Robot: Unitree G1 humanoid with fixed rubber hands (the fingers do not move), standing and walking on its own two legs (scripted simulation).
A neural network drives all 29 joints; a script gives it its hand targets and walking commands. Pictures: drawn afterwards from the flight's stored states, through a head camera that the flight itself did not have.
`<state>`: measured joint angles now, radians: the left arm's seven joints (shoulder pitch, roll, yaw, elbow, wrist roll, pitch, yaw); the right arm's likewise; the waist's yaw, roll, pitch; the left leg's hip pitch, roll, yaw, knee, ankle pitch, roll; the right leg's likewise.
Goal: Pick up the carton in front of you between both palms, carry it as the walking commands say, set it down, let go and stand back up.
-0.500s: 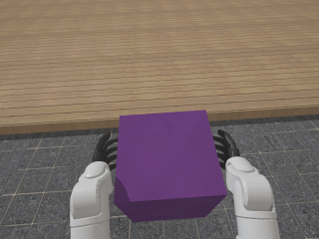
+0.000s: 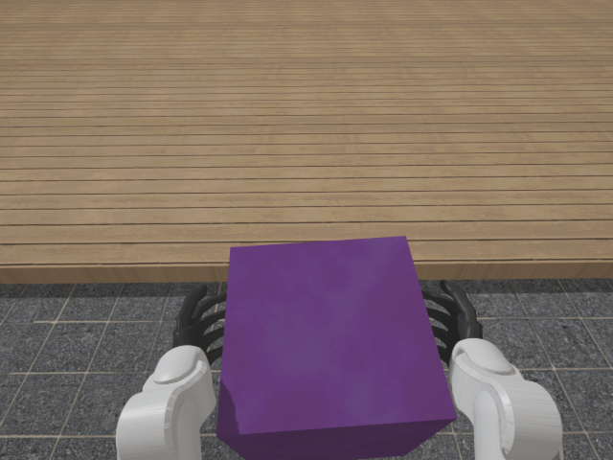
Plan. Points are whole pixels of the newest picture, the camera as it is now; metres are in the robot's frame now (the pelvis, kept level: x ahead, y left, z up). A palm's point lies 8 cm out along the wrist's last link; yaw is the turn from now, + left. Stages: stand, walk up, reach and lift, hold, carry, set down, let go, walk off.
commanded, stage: carry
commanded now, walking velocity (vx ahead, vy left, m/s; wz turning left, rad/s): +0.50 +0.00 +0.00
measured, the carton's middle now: (324, 360) +0.25 +0.01 +0.02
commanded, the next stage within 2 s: none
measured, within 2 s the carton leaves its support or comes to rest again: neither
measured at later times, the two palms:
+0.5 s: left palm (237, 164) +0.56 +0.15 +0.11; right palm (412, 165) +0.56 -0.15 +0.11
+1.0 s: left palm (250, 75) +0.88 +0.16 +0.14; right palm (384, 72) +0.88 -0.15 +0.14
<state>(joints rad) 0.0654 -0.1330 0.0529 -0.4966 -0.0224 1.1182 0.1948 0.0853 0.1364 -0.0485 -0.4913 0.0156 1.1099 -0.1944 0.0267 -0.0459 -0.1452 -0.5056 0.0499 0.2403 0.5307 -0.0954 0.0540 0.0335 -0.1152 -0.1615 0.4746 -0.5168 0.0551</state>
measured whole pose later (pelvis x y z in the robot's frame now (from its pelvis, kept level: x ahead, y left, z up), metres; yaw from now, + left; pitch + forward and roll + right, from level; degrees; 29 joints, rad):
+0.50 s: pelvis +0.33 -0.01 +0.00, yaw +1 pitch +3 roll -1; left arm 0.08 -0.13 0.04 -0.64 -0.01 1.15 0.17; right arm 0.09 0.13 -0.02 -0.64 0.02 1.16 -0.16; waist -0.01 0.02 -0.12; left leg 0.12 0.06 0.20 0.35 -0.49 -0.03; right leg -0.51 -0.05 -0.24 0.49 -0.05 -0.05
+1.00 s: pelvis +0.56 +0.00 +0.01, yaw +0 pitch +4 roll +1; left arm -0.46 -0.10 0.26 -0.19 0.01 1.14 0.21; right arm -0.46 0.13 -0.23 -0.19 -0.01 1.15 -0.22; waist 0.00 -0.04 -0.05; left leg -0.43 0.02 0.16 0.58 -0.22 0.05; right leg -0.21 -0.06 -0.18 0.59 -0.44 0.00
